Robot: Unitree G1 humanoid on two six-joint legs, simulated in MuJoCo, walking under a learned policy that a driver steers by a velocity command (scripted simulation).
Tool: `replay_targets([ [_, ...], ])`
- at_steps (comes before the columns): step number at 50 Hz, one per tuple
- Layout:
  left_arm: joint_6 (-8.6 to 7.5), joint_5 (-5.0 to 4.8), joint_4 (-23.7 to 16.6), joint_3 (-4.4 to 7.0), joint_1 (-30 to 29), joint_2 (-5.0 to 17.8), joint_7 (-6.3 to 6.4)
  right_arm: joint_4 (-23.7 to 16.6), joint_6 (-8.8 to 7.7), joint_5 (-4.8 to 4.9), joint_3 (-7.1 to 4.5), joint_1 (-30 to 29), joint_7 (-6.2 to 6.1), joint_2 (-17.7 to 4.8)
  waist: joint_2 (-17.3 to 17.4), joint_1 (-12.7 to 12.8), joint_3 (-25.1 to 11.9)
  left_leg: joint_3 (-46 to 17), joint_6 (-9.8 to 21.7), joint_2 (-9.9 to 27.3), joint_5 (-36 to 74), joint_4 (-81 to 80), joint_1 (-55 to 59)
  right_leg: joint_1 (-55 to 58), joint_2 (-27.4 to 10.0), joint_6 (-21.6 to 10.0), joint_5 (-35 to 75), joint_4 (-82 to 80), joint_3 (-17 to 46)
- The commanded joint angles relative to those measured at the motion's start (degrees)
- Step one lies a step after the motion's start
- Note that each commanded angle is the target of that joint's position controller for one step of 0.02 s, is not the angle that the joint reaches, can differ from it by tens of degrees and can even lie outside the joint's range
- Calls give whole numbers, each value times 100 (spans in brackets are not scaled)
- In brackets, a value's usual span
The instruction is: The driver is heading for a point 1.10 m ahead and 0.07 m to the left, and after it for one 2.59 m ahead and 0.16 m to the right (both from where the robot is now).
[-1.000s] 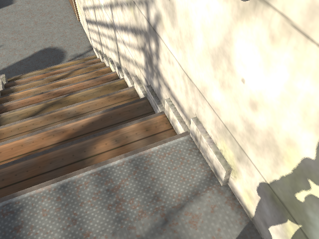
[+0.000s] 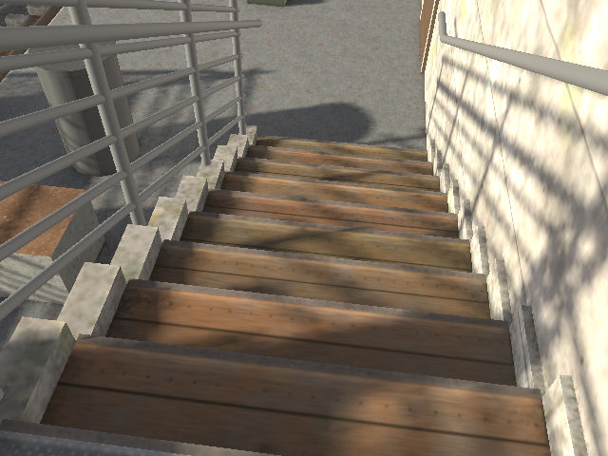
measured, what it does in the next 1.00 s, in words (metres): walks ahead: left foot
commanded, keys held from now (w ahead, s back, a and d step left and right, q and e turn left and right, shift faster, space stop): w+q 0.34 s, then w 0.04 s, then w+e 0.62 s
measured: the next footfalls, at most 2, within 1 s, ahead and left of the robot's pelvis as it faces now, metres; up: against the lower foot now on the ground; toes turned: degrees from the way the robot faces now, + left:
left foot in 0.40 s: +0.31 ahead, +0.20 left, +0.00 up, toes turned +15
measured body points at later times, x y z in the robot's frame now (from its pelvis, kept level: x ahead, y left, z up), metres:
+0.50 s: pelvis +0.25 +0.09 +0.00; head +0.26 +0.10 +0.45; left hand +0.19 +0.33 -0.15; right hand +0.42 -0.13 -0.12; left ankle +0.27 +0.18 -0.74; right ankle +0.12 -0.10 -0.66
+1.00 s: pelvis +0.47 +0.08 -0.06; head +0.49 +0.07 +0.39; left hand +0.61 +0.27 -0.19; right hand +0.31 -0.08 -0.20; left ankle +0.28 +0.19 -0.74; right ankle +0.65 -0.07 -0.78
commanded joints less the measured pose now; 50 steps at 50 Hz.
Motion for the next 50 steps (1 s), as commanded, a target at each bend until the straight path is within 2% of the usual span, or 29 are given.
replay_targets([
  [1,-120,-81,17,8,484,-88,101,-493,60,-37,101,-690,-70,144,-245,224,35,-180,-25,1055,189,38,-1177,1082,-1890,-1246,1355,-1829,1459],
  [3,-224,-92,70,156,518,157,129,-554,139,16,135,-737,74,162,-358,175,194,49,-26,1162,111,-887,-1328,1036,-1667,-1188,1025,-2074,763],
  [8,-249,183,413,306,1292,488,15,-841,240,134,273,-1616,194,236,-366,375,325,604,-35,1075,1564,-2566,-1236,1185,-1658,-1226,2678,-2119,-136],
  [10,-285,192,348,308,1283,574,-98,-894,303,31,280,-1579,199,103,-526,179,418,541,26,1046,1826,-2662,-1144,1327,-1807,-1222,3208,-2029,-289],
  [12,-270,115,311,319,1322,608,-131,-949,340,28,236,-1839,176,-63,-542,197,482,625,45,945,1886,-2850,-1194,1731,-1748,-1083,3098,-1848,-480],
  [13,-209,180,374,351,1460,697,-124,-973,319,17,226,-1983,170,-67,-448,229,499,557,8,960,1807,-2971,-1285,2053,-1820,-1009,3091,-1764,-507],
  [16,-44,146,545,422,1896,847,-50,-1028,231,46,152,-2235,154,-125,-511,272,605,812,49,627,1352,-3357,-1192,2619,-1963,-889,3359,-1346,-590],
  [18,78,51,389,516,1582,1214,-19,-916,75,118,23,-2130,64,-406,-593,34,494,1095,208,180,1643,-4128,-247,2434,-1800,-759,3491,-800,-697],
  [19,104,120,403,497,1710,1182,-31,-823,-36,211,-121,-1887,-24,-683,-533,-57,198,1135,412,-64,2020,-4070,762,1986,-1636,-566,3811,-267,-782],
  [20,83,301,554,390,2237,743,-66,-637,-86,173,-330,-1120,-161,-1065,-176,-222,-422,681,793,108,2961,-3582,2299,1111,-1357,-152,2950,791,-788],
  [21,39,363,380,76,2853,-153,-218,-295,-1,194,-342,500,-227,-1294,984,-403,-1893,-1656,1974,1477,3862,-3896,4950,-673,-668,372,-645,2374,-502],
  [22,69,83,256,229,2029,288,-391,66,21,52,-386,1458,-209,-1311,322,-914,-1686,-3256,2142,2328,3929,-5067,5060,-1608,-247,426,-2683,3707,365],
  [23,79,-12,-36,276,1133,374,-468,220,-107,26,-441,1111,-215,-1248,85,-888,-754,-2736,1643,2105,3230,-5292,4382,-2149,-460,203,-2447,4084,1181],
  [24,61,-2,18,341,1023,552,-351,147,-150,199,-432,310,-223,-983,256,-615,-63,-1946,1421,1942,3017,-5331,3201,-2120,-788,181,-2060,4384,1229],
  [25,79,149,117,368,1389,571,-255,118,-145,264,-342,21,-234,-663,346,-324,-77,-1395,1339,1795,3157,-5401,2444,-1590,-952,79,-1748,4399,1299],
  [26,255,-402,-33,425,1111,595,-84,30,-47,366,-258,-404,-291,-673,-71,193,420,-707,818,1692,4041,-5742,1536,-1249,-763,49,-1159,3973,1197],
  [27,370,-374,26,380,1311,432,-52,-57,-37,374,-207,-545,-281,-495,75,295,297,-366,638,1600,3936,-5911,1089,-728,-773,28,-1051,3773,1263],
  [28,264,162,359,214,1934,-152,-178,-49,-136,116,-135,-388,-239,-88,604,261,101,-228,996,1702,3681,-5917,1107,-610,-1017,-109,-859,3962,1425],
  [30,182,100,297,245,1636,-116,-315,48,-162,-122,-87,-130,-289,58,-6,221,356,133,1083,1670,3322,-6195,964,-1051,-903,-24,-426,3693,1365],
  [33,208,51,-82,269,786,25,-459,294,-163,-212,-53,276,-225,-156,164,92,397,660,1005,1564,3497,-6225,1079,-1434,-888,129,446,2912,1267],
  [34,225,139,58,216,1257,-105,-583,294,-155,-335,-43,382,-231,-216,306,182,381,722,993,1588,3409,-6070,1055,-1341,-883,76,922,3502,1316],
  [35,228,130,34,226,1285,-27,-633,314,-161,-371,-3,377,-207,-136,110,213,489,820,1014,1666,3404,-5999,998,-1551,-884,53,1102,3489,1400],
  [37,227,222,-212,252,857,64,-604,387,-222,-285,80,584,-261,-76,-90,66,613,1079,969,1497,3104,-5750,1307,-1987,-838,-22,1742,2909,1336],
  [38,214,188,-327,228,537,33,-499,686,-248,-291,164,1051,-358,140,-72,-120,726,676,1013,1829,2954,-5532,2139,-2893,-1047,-21,2313,2278,1852],
  [40,247,80,-461,180,276,-103,-344,827,-248,-214,239,1544,-461,146,105,-321,796,475,1049,2056,3168,-5308,3020,-3664,-1041,150,2686,1517,1904],
  [43,313,75,-405,125,181,-281,-356,801,-164,-258,393,1500,-407,287,129,-335,762,1346,688,1390,1963,-4966,1371,-1791,-851,23,4213,720,1158],
  [45,407,181,-555,179,-95,-136,-449,860,-133,-243,505,1591,-369,417,12,-293,1091,1202,618,1619,1365,-4758,1039,-1633,-891,-138,3681,815,1138],
  [48,520,280,-700,127,-574,-262,-437,1092,-122,-2,500,2189,-621,359,-206,-685,1406,999,441,1848,1361,-4094,2376,-2639,-1102,-37,2793,-337,1088],
  [50,473,247,-569,44,-550,-444,-406,1001,13,-89,503,2062,-712,338,-35,-675,1235,1049,245,1760,1196,-3893,1750,-1735,-1062,7,3079,-279,948],
])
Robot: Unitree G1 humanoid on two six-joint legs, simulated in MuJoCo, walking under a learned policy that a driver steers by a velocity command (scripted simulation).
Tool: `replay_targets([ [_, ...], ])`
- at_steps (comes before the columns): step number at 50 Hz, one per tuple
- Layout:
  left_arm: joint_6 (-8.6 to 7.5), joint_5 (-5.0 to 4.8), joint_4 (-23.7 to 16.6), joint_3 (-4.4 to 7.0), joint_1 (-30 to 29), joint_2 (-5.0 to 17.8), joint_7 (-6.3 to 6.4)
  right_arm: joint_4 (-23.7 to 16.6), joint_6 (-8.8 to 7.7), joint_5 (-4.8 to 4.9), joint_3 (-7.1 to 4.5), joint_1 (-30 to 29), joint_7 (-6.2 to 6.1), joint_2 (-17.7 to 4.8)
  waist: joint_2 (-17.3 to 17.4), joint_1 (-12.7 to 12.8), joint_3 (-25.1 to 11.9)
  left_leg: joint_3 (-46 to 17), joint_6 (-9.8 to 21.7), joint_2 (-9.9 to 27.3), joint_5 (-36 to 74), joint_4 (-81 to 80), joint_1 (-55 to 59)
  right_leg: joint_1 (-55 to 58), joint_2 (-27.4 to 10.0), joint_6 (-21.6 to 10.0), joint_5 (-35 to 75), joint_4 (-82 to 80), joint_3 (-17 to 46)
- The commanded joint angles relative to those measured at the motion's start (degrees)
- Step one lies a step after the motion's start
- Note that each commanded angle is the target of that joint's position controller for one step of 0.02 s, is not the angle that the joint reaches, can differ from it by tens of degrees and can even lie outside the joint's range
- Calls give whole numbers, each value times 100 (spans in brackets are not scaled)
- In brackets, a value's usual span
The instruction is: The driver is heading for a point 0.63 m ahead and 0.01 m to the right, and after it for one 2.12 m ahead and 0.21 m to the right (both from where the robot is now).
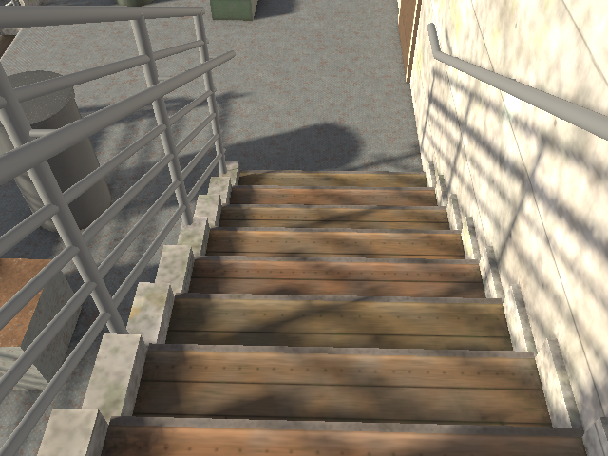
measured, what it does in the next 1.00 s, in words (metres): goes down: right foot 0.17 m lower, then left foot 0.17 m lower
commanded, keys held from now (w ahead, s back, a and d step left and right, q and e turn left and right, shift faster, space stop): w+e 0.18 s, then w+q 0.46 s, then q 0.10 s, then e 0.26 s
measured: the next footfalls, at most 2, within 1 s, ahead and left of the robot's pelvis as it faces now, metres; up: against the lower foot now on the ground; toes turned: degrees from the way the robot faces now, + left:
right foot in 0.12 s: +0.23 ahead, -0.16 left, -0.17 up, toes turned -10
left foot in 0.68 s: +0.56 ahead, +0.10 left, -0.34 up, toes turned +8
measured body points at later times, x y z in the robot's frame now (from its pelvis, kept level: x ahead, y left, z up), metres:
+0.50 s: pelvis +0.29 -0.05 -0.16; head +0.30 -0.05 +0.29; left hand +0.18 +0.14 -0.30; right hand +0.41 -0.27 -0.29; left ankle +0.53 +0.09 -0.82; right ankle +0.19 -0.15 -0.85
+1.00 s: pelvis +0.57 +0.01 -0.32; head +0.59 +0.02 +0.13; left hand +0.62 +0.28 -0.45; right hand +0.60 -0.22 -0.47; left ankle +0.53 +0.09 -1.01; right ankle +0.60 -0.09 -0.99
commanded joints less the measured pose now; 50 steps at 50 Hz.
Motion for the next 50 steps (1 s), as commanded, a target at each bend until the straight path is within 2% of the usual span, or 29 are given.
replay_targets([
  [1,-81,11,-339,-55,-857,41,21,-44,148,-17,-126,513,-158,-675,471,-253,1064,-1087,912,1506,2635,-535,-719,-265,-47,62,-32,-303,-191],
  [4,-170,62,167,137,-373,491,139,79,290,-49,-225,809,-94,-967,89,-96,937,-893,662,1470,3321,653,-482,565,160,39,-447,-859,-386],
  [5,-242,17,764,293,953,792,197,-115,333,-114,-289,394,72,-1245,-134,478,418,-542,543,1178,3254,1710,-1072,2284,496,73,349,-1013,-779],
  [6,-274,-23,1260,514,2556,1263,161,35,414,-233,-227,600,340,-1190,-394,1099,-292,-384,184,775,2441,3070,-2332,4837,354,-203,1643,-669,-753],
  [7,-271,-274,1535,751,4054,2203,14,119,391,-264,53,1774,729,-247,-1281,1083,-2739,-676,-228,277,-876,6283,-3542,8365,-744,-1833,4177,2056,434],
  [8,-233,-87,1795,785,4709,2065,-34,-303,223,-16,-85,817,892,-888,-446,1866,-3277,-1412,-359,99,-1164,7731,-4639,8888,-1019,-2353,4266,1918,1321],
  [10,-280,-140,1604,593,3745,1314,43,-1295,-148,401,-240,-1693,729,-1451,42,2108,-1093,-1687,15,532,-800,7658,-7037,6592,-1321,-2017,-142,501,2120],
  [12,-295,119,1213,395,2394,1027,-89,-1246,-81,316,-332,-1584,555,-1388,525,992,184,-1785,288,852,91,6269,-5436,2739,-1287,-1995,733,52,1425],
  [13,-315,98,1101,309,1872,883,-90,-1307,47,297,-192,-1319,543,-832,551,450,484,-2104,563,984,373,5619,-4685,1228,-1313,-1924,-523,-178,1242],
  [14,-459,97,782,44,1094,121,123,-1115,107,-62,-76,-1050,505,-358,832,197,874,-2607,874,1427,2635,3627,-4257,-81,-825,-1572,-2146,-726,943],
  [15,-589,-79,611,-2,919,93,196,-900,167,-135,-114,-852,584,-350,646,239,985,-2239,944,1216,3785,2416,-3625,-839,-470,-1560,-2638,-936,488],
  [17,-644,6,810,20,1351,532,161,-1017,306,-183,-176,-1018,748,-667,22,283,557,-1944,989,926,4151,2559,-3528,-787,-381,-1665,-3056,-641,710],
  [19,-679,221,803,-14,1463,637,161,-1052,251,-211,-128,-851,878,-713,302,223,378,-2006,934,821,4888,2639,-3667,-629,-358,-1577,-2745,115,514],
  [21,-714,129,1370,-211,2850,180,426,-1425,223,-177,-82,-2117,797,-884,394,1062,539,-2665,637,1284,6437,1017,-6313,2011,-761,-1415,-3155,803,1024],
  [22,-685,169,1248,-269,2716,196,497,-1428,204,-89,-15,-2463,757,-892,717,1115,430,-2516,636,1297,7663,-100,-5664,1637,-423,-1133,-3579,1110,545],
  [24,-525,345,1168,-329,2398,407,308,-1465,254,-70,-62,-2655,800,-1074,192,892,523,-1905,736,856,7505,382,-3887,21,-247,-1135,-4416,856,273],
  [27,-570,281,1070,-402,2348,372,313,-1826,359,-155,-132,-3239,700,-1339,260,981,1015,-1701,815,760,6735,-193,-3357,82,-466,-821,-4860,1109,164],
  [31,-386,-18,1403,-74,2812,1048,523,-1859,300,-160,-86,-3823,684,-1111,368,1430,1185,-1561,815,644,5109,-1839,-3523,2191,-750,-570,-3587,2010,296],
  [33,-151,366,1397,-34,2401,1214,205,-698,137,105,-431,-1067,591,-1534,864,323,284,-1181,899,424,6660,-2099,-472,1591,-382,-153,-2509,4505,-431],
  [34,-95,431,1429,-62,2488,1031,-63,-206,156,-42,-769,609,569,-2172,1476,-426,-582,-1056,1313,526,7479,-1601,1799,560,359,235,-3498,6978,-856],
  [35,-90,191,1350,-127,3417,108,-293,-226,159,78,-785,907,627,-2802,2341,292,-2188,-2243,2273,1427,10523,118,4105,-1046,887,681,-6791,8798,-787],
  [36,-192,-67,789,86,2359,883,-280,-306,196,-13,-875,881,682,-2788,1702,-162,-1897,-2960,2540,1742,11060,-6,3886,-1974,824,800,-7060,9432,-652],
  [37,-356,-249,-149,88,635,1018,-105,-555,96,87,-816,422,630,-2522,1521,-511,-1272,-3466,2790,2180,9349,-531,3138,-3209,671,796,-7291,9347,-501],
  [38,-463,-297,-387,-43,335,821,77,-797,79,142,-640,-443,617,-1889,436,-171,-980,-3482,2588,2497,8039,-770,1680,-2838,167,506,-6626,8290,31],
  [40,-480,-152,-73,-90,1168,597,216,-803,-25,89,-340,-1310,618,-1128,-14,880,67,-2792,2058,2087,7407,-1198,-1510,-1332,-215,217,-4899,5770,458],
  [41,-428,-163,119,-35,1520,550,193,-824,-94,51,-399,-1234,589,-1308,703,1059,459,-2508,1994,1804,7463,-1343,-2245,-912,-6,192,-4458,5494,152],
  [43,-349,-112,618,106,1931,676,-14,-907,-159,282,-330,-1221,600,-1236,781,1141,309,-2087,1932,1351,7124,-1686,-2960,-36,99,328,-2743,3766,-52],
  [46,-432,-106,1039,165,2772,635,-247,-1282,-100,-66,-379,-2160,691,-1650,681,1626,-215,-1499,1399,962,6844,-554,-4307,1846,648,458,-1857,4420,-337],
  [50,-588,-268,1036,506,3347,1157,70,-1882,-56,210,-592,-3880,716,-2397,385,2336,-357,-1456,1046,1059,7379,2064,-4133,2823,1097,202,-2852,3212,-644],
])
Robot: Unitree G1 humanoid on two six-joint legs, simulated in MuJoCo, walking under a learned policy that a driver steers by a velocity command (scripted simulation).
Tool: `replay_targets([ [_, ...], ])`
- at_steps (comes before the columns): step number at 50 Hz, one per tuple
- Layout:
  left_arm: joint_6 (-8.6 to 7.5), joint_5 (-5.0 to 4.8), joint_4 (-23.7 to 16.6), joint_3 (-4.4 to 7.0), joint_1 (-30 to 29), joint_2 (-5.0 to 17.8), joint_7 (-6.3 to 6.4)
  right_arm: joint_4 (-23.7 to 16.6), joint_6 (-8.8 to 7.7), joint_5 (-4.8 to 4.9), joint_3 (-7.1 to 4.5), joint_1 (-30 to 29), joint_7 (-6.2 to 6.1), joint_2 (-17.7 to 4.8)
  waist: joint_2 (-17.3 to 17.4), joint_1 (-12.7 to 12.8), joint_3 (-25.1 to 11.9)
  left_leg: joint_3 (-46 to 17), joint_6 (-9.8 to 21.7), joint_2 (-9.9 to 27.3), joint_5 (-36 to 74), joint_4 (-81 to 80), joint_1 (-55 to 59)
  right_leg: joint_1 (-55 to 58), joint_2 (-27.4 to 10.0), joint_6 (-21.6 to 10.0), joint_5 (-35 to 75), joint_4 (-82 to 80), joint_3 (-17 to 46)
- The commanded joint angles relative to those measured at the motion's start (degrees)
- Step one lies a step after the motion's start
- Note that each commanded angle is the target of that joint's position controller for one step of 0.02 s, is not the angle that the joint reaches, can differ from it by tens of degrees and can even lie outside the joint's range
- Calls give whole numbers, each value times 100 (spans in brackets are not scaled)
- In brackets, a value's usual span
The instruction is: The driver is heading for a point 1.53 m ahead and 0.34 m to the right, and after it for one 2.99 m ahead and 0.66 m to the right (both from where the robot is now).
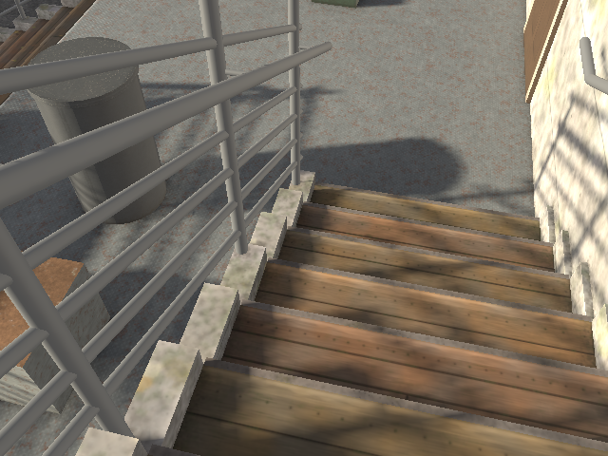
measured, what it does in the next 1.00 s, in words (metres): goes down, turning right: left foot, then right foot 0.17 m lower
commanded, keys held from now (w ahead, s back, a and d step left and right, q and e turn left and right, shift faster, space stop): e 0.68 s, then no key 0.06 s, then q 0.26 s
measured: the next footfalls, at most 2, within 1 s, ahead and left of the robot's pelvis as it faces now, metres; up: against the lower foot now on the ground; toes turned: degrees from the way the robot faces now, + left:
left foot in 0.26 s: +0.08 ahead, +0.15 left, +0.00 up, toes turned -9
right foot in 0.76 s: +0.22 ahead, -0.21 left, -0.17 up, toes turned -32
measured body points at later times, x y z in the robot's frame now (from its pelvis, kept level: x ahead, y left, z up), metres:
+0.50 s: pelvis +0.07 +0.04 -0.03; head +0.11 +0.03 +0.42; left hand +0.34 +0.21 -0.13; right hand +0.02 -0.20 -0.16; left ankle +0.04 +0.16 -0.70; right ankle +0.19 -0.14 -0.67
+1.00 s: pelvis +0.18 -0.09 -0.14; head +0.21 -0.10 +0.31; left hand +0.33 +0.09 -0.29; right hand +0.09 -0.28 -0.29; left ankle +0.28 +0.02 -0.77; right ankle +0.19 -0.19 -0.87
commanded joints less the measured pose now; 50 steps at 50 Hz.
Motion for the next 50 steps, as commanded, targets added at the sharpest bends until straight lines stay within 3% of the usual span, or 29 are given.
replay_targets([
  [1,56,-238,189,404,2521,1300,426,-1415,-112,285,-693,-2158,-92,-1862,-1615,1487,-590,-385,-119,161,3723,3622,-1989,2653,-43,-1426,2812,-1931,1051],
  [2,-36,-147,-86,275,1918,1400,603,-1748,-111,227,-385,-1857,-71,-643,-1990,820,-1202,-966,-554,-417,-2085,4493,-3282,3003,-1419,-3151,5035,-2939,3817],
  [3,-190,-24,-70,197,1658,1153,504,-1707,-86,353,-316,-1765,-58,-563,-404,669,-354,-1576,-492,-184,-2075,4722,-3922,2491,-1755,-2932,4993,-2557,3979],
  [5,-81,9,-644,22,89,674,344,-1875,65,256,-350,-1190,-213,-740,-53,-46,-494,-1942,-597,141,-917,3663,-3887,1173,-1620,-2406,2854,-2109,3883],
  [7,128,73,-773,-238,51,188,444,-1634,203,-258,-161,-533,-284,-241,115,-385,-629,-1535,-924,424,1460,3736,-2407,-576,-982,-1925,2429,-2054,3174],
  [9,174,30,-1142,-153,-533,913,496,-1925,250,-233,-198,-114,-284,-463,-12,-925,-907,-633,-996,134,1825,4099,-866,-1844,-184,-1687,2328,-2128,2310],
  [11,52,-7,-1265,-144,-644,1170,551,-2293,238,-180,-327,-503,-387,-1000,99,-820,-923,-335,-1089,167,712,2584,-245,-1356,-127,-1143,2596,-1619,1842],
  [13,-26,9,-1435,-210,-944,1104,388,-1886,238,-78,-330,498,-440,-874,-90,-1077,-869,-70,-836,-243,394,665,1203,-1463,36,-1009,2243,-394,1686],
  [14,24,3,-1548,-159,-695,818,197,-1523,206,-20,-462,1377,-538,-1245,876,-1153,-1123,-796,-81,-83,2453,-550,2127,-1748,533,-779,1601,1080,1371],
  [15,127,141,-1420,-284,523,5,-23,-1906,136,34,-557,400,-542,-1876,1536,51,-1816,-3519,1922,1694,6295,-872,2633,-2831,994,-315,-2680,2374,1151],
  [16,165,-26,-1337,-280,764,56,10,-1985,-49,-88,-432,2,-384,-1425,381,136,-1200,-3908,2082,2504,7938,-864,2247,-3456,810,0,-2547,2823,1636],
  [17,294,73,-1649,-341,-248,111,92,-2005,-122,-109,-270,-124,-328,-1029,417,-234,-660,-4293,1892,2779,5995,-1170,1722,-4529,409,207,-2219,2356,1649],
  [20,495,341,-1147,-531,-68,18,206,-1998,-70,11,35,-657,-564,-48,354,34,-874,-2682,837,1586,3358,-762,223,-3488,-274,541,670,741,1160],
  [22,469,505,-990,-418,-79,208,115,-1941,-127,24,-12,-434,-714,-358,503,17,-746,-1776,588,1023,1912,-546,-820,-2201,-228,261,2594,676,431],
  [25,462,295,-1030,-329,-775,410,-64,-1757,-206,-47,-33,57,-775,-715,128,-232,-143,-1513,390,1267,100,-588,-1469,-1323,-428,-38,4065,-1325,217],
  [27,605,321,-1261,-274,-1104,414,-71,-1411,-92,-113,7,476,-620,-801,599,-295,59,-1753,638,1768,-304,-871,-1673,-761,-352,-120,3388,-1579,11],
  [30,624,432,-1507,-332,-2254,353,-31,-773,70,-26,-11,1482,-666,-799,649,-1081,461,-2456,739,2262,-661,-918,267,-2020,-513,-220,2848,-3735,179],
  [33,670,224,-1289,-395,-1820,215,123,-339,196,-196,-77,1528,-582,-805,732,-995,510,-2499,832,2436,-507,-800,618,-1245,-542,-265,2673,-4066,267],
  [35,554,345,-1137,-307,-1732,385,163,-88,251,-82,-77,1591,-679,-594,491,-1164,403,-1862,504,2020,-460,-67,944,-451,-399,-375,2681,-4841,-148],
  [37,427,114,-514,14,162,609,196,88,360,-206,-130,1505,-456,-938,-130,-130,-361,-744,100,1397,-678,1703,-150,2961,-72,-631,4023,-4815,-727],
  [38,488,127,-259,291,933,1078,240,171,432,-297,-98,1577,-217,-759,-543,336,-899,-132,-338,930,-1155,3002,-1373,5120,-350,-806,3988,-4444,-408],
  [39,599,44,-283,419,1716,1543,238,140,424,-149,-33,1909,15,-265,-1115,309,-2141,-135,-650,588,-2871,5281,-2449,6941,-1246,-1731,5714,-2579,535],
  [41,496,-16,-263,334,1796,1370,-30,-581,255,341,24,548,68,-449,-636,544,-1459,-401,-1046,647,-2916,6054,-3996,6052,-1928,-1600,4762,-3168,1058],
  [43,324,-43,-469,68,725,733,-303,-491,38,462,262,976,-57,-50,93,-58,-924,-1123,-1109,987,-2279,5464,-3545,3578,-2319,-1524,2540,-3754,1345],
  [44,503,-412,-645,63,273,418,232,-268,462,634,-81,664,-651,-529,452,-86,-1441,-818,-708,366,-1093,4913,-2163,2942,-2467,-2110,4142,-3741,847],
  [45,545,-275,-640,-25,176,413,448,-569,665,491,-65,345,-886,-425,111,-153,-1007,-1107,-601,292,-671,4714,-2318,2366,-2482,-2155,4313,-3697,756],
  [46,254,115,-323,-202,881,218,13,-227,506,291,181,1897,-526,265,-752,-806,105,-1588,-801,999,72,4352,-2185,764,-2174,-1902,2150,-4418,693],
  [48,142,-16,-601,-306,-30,-100,-10,268,413,65,133,2499,-143,441,367,-955,353,-1524,-1003,1010,2123,2136,-1332,-91,-1567,-1307,121,-4354,229],
  [50,226,-149,-662,-300,-469,338,-3,107,322,44,-46,1915,200,-28,163,-882,277,-935,-1221,749,2275,677,5,-786,-1200,-777,-1365,-4288,94],
])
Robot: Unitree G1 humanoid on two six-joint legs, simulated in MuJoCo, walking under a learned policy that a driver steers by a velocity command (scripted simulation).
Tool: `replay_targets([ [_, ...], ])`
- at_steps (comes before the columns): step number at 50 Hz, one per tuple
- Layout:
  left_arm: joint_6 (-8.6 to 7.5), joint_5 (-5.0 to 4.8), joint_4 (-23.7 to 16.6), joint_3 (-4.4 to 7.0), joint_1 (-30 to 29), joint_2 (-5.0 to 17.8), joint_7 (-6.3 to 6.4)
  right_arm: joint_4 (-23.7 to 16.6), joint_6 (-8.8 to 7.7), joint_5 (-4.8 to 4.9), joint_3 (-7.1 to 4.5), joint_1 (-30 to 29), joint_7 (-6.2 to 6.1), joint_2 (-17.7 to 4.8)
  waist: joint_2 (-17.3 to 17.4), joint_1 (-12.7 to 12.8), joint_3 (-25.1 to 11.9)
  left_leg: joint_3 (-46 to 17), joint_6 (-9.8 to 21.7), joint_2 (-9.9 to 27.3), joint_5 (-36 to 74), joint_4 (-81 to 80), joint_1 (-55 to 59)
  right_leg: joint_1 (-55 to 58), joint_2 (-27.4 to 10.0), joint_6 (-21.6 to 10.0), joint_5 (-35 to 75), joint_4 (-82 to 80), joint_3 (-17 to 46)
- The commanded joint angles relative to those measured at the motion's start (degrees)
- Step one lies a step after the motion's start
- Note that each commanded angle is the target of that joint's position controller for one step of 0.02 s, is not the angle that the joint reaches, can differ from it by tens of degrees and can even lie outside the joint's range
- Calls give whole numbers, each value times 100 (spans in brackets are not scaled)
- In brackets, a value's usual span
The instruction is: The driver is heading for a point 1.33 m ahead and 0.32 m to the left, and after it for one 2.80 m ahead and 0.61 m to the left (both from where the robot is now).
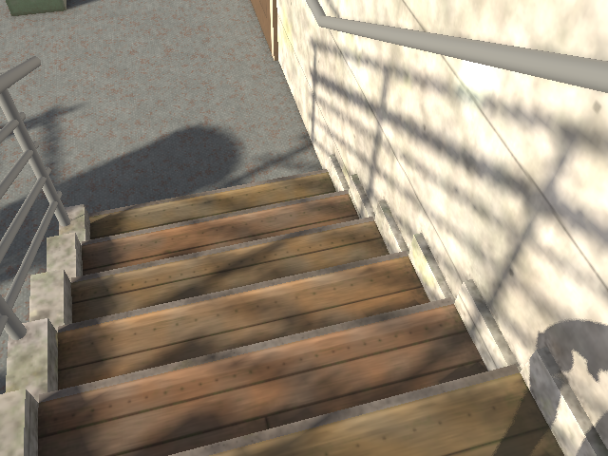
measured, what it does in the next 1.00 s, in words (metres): walks ahead, turning left: left foot, then right foot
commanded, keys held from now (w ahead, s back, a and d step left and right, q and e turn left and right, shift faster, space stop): q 0.56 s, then no key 0.08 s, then e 0.36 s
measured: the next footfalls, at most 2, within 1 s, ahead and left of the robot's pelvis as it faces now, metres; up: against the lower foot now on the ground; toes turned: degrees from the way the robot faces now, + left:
left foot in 0.20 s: +0.09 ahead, +0.15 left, +0.00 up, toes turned +10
right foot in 0.80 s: +0.17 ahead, -0.07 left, +0.00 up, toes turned +19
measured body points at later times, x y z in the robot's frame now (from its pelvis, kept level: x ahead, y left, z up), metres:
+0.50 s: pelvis +0.05 +0.08 +0.00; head +0.06 +0.10 +0.45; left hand +0.16 +0.37 -0.09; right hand +0.16 -0.16 -0.11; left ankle +0.05 +0.14 -0.73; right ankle +0.14 -0.04 -0.58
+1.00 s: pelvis +0.09 +0.04 -0.01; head +0.11 +0.05 +0.44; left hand +0.08 +0.31 -0.15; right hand +0.34 -0.16 -0.09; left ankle +0.05 +0.14 -0.73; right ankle +0.13 -0.08 -0.73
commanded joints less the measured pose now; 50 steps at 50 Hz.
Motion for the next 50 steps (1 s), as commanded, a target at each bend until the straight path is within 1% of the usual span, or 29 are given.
replay_targets([
  [1,-61,-70,-426,147,-605,1032,44,187,-46,-11,-153,1484,327,-420,-393,-332,43,-3,-213,-32,835,-1777,2284,-1748,-1589,-500,-1267,-1090,1034],
  [2,-68,35,-443,317,-432,1482,129,-126,-66,-67,-222,1049,215,-481,-625,-159,-52,46,-111,-121,583,-1380,2244,-1412,-1833,-837,-1002,-1082,1311],
  [4,-87,25,-347,601,448,1641,471,-895,-35,-87,-260,-54,-262,-584,-589,624,-65,-83,228,-115,-219,-1984,385,679,-2799,-1729,-596,-1128,2230],
  [5,-87,-29,-118,607,1055,1326,669,-1051,35,-113,-196,-364,-463,-427,-614,939,-5,-366,393,86,-459,-2269,-607,1638,-3239,-1890,-749,-1130,2903],
  [7,-52,-76,-21,537,1546,743,1017,-1161,111,-94,-55,-602,-690,-131,-571,1222,37,-479,503,103,-557,-2979,-1165,2322,-3403,-1621,-1316,-1177,3222],
  [8,-23,-11,-136,555,1280,756,1047,-1137,143,-70,-88,-583,-752,-91,-650,1151,-55,-131,563,-144,-542,-2919,-537,1824,-3171,-1445,-1305,-1230,2797],
  [10,-148,134,-620,618,-186,975,1048,-809,60,-21,-306,509,-557,-290,-468,253,-291,683,922,-731,235,-3446,2405,-449,-2198,-750,-1324,-886,1118],
  [11,-238,235,-793,560,-555,823,1067,-563,-35,26,-536,1232,-454,-586,-199,-187,-533,742,1169,-918,689,-3542,4126,-1601,-1646,-304,-1623,-228,241],
  [12,-349,226,-1201,457,-1164,389,1035,-321,-204,-129,-748,2093,-423,-1164,993,-636,-1134,-899,1905,129,2127,-4176,5665,-2882,-753,339,-2701,1874,-674],
  [13,-433,-44,-1563,392,-1297,228,1032,-617,-407,-354,-867,2375,-333,-1940,911,-565,-1611,-3416,2913,1419,3912,-4592,6607,-4050,76,554,-3578,3490,210],
  [14,-506,-297,-1524,326,-1267,25,1063,-665,-449,-531,-829,2523,-183,-1607,538,-902,-1008,-3624,2823,1599,3677,-4951,6143,-4688,368,588,-3207,3585,1623],
  [15,-463,-263,-1415,472,-1229,404,1111,-746,-361,-389,-799,1985,-106,-1344,350,-577,-491,-3155,2700,1547,3643,-5015,5415,-4757,319,509,-2640,3835,1849],
  [17,-292,196,-1054,657,-340,1017,1074,-1080,-116,221,-737,611,-32,-1124,279,336,-666,-2297,2417,1277,3103,-5043,3867,-3938,-189,436,-1786,4689,1317],
  [18,-209,333,-978,585,-100,769,952,-1211,-72,202,-665,279,38,-1101,171,608,-666,-2000,2175,949,2654,-5148,2712,-3097,-283,413,-1167,5027,1288],
  [19,-99,367,-921,486,8,515,808,-1255,-50,51,-616,69,64,-1069,148,696,-576,-1818,2098,691,2385,-5207,1941,-2725,-156,455,-720,5539,1149],
  [20,-42,265,-971,409,21,318,684,-1290,-86,-22,-569,-25,43,-999,104,701,-586,-1674,2063,479,2112,-5205,1644,-2658,-68,517,-371,5728,1093],
  [22,-3,196,-1094,392,-171,438,551,-1256,-229,-62,-487,-42,-67,-877,180,617,-606,-1497,1980,181,968,-5228,1475,-2517,-33,625,83,5604,1067],
  [26,103,97,-1406,301,-561,537,666,-917,-414,-133,-504,751,-162,-1158,251,291,-561,-2461,2392,402,1470,-4665,2565,-3527,-62,921,-138,5530,1245],
  [29,215,104,-1376,235,-744,630,760,-970,-370,-24,-465,764,4,-1113,335,168,-834,-2924,2475,614,2253,-4225,3311,-3986,-188,1150,-795,5467,1360],
  [32,188,149,-1305,126,-980,512,734,-768,-346,166,-335,1037,-64,-814,408,-62,-875,-3085,2289,496,2376,-3825,3662,-4268,-208,1186,-1063,5542,1303],
  [35,124,158,-660,153,-284,470,348,-756,-376,341,-54,135,160,-447,254,432,-708,-2438,1737,65,2210,-3586,2366,-2804,-581,1303,-595,4625,1240],
  [37,101,117,-315,149,67,326,60,-736,-393,470,42,-501,285,-660,354,760,-541,-2072,1256,-184,1948,-3733,1148,-1082,-642,1382,-386,3714,964],
  [41,109,-279,45,172,257,542,-203,-518,-279,612,-56,-1029,628,-1087,387,872,-675,-2318,733,-89,2741,-3998,1586,537,-513,1249,924,1406,928],
  [42,101,-257,-91,250,-292,1023,-121,-572,-193,496,-222,-527,566,-1212,-47,169,-858,-2149,848,-163,1902,-4239,2184,326,-293,905,707,1200,1098],
  [43,108,-54,-306,349,-845,1294,55,-634,-145,386,-412,-401,379,-1626,73,-122,-871,-2064,1198,-153,825,-4282,2669,-149,-185,752,185,1069,1061],
  [44,90,93,-548,363,-1199,1220,199,-863,-115,306,-465,-678,215,-1707,163,-163,-884,-2101,1538,0,371,-4219,2922,-463,-193,719,-39,905,1116],
  [46,-32,-83,-619,266,-996,750,492,-1072,-162,138,-527,-818,-206,-1529,-22,-300,-666,-1901,2086,241,558,-4052,2998,-870,-139,269,517,764,1429],
  [48,-100,-79,-644,236,-499,674,543,-1168,-206,204,-547,-756,-379,-1395,231,-219,-661,-1820,2258,342,863,-4008,3019,-864,-168,-27,1102,961,1426],
  [50,-68,102,-638,268,-83,762,502,-1368,-149,151,-580,-1016,-469,-1397,111,-43,-719,-1446,2116,207,791,-3869,2796,-702,-80,-287,1180,970,1304],
])
Velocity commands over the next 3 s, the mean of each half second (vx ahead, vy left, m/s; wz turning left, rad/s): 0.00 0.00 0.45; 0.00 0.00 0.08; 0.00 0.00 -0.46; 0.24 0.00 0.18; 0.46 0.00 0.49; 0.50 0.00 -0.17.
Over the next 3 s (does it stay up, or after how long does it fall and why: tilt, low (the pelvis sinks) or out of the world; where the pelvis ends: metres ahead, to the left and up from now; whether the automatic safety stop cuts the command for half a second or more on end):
stays up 0.58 0.16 -0.26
